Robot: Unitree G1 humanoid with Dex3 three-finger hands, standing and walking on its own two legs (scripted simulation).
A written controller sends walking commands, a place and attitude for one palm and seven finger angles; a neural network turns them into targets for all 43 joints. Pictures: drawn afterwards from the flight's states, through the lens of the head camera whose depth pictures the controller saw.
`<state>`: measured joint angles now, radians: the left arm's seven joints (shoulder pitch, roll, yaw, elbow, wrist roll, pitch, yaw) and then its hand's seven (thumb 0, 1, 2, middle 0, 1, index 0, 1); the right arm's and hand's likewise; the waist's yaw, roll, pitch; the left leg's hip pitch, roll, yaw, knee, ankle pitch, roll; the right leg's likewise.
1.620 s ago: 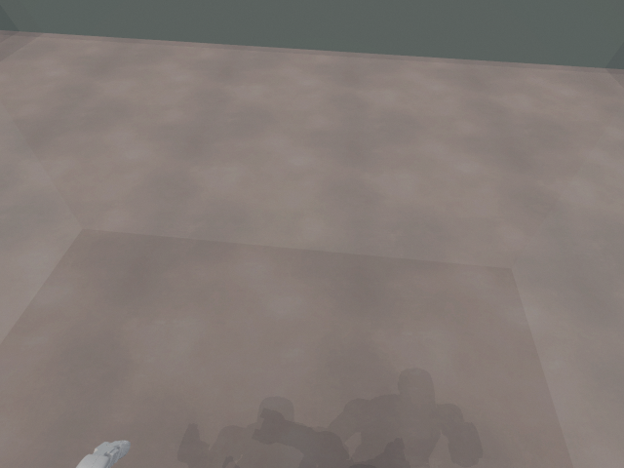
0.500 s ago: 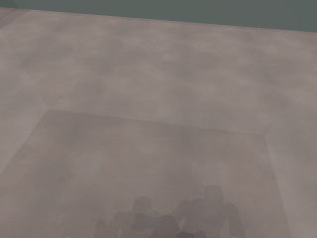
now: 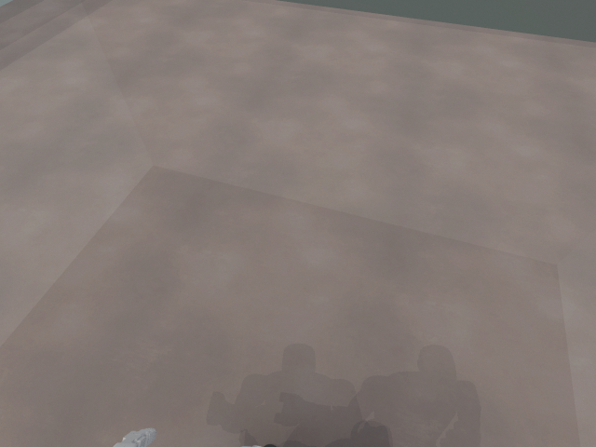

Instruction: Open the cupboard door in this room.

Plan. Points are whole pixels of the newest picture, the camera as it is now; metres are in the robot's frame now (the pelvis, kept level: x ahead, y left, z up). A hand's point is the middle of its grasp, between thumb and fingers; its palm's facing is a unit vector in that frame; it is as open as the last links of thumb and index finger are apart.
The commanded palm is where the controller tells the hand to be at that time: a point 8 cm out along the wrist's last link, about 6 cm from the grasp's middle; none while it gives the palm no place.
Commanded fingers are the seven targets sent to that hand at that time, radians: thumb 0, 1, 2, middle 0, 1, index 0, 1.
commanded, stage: turn or walk to find it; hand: left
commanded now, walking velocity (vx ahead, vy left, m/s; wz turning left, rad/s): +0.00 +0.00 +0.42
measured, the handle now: out of the picture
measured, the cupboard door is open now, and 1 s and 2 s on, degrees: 0 0 0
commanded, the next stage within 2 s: none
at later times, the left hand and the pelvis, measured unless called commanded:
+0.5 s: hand out of the picture -0.08 +0.20 -0.19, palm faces +0.30 -0.93 -0.22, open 7.4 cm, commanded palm none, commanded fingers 0.00 0.90 0.90 -0.20 -0.30 -0.20 -0.30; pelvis -0.04 +0.01 -0.01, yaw +15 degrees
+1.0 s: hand out of the picture -0.04 +0.21 -0.15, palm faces +0.42 -0.86 -0.29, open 7.4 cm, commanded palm none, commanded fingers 0.00 0.90 0.90 -0.20 -0.30 -0.20 -0.30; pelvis -0.06 -0.02 -0.01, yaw +24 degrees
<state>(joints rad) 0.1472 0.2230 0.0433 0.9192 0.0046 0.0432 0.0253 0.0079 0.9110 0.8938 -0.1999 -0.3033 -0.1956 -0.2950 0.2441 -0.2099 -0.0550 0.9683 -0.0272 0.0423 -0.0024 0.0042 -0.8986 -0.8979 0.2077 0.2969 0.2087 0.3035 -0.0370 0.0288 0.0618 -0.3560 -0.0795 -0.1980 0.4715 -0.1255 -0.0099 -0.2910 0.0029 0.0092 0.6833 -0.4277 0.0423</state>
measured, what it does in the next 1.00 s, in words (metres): steps on the spot, turning left: right foot, then left foot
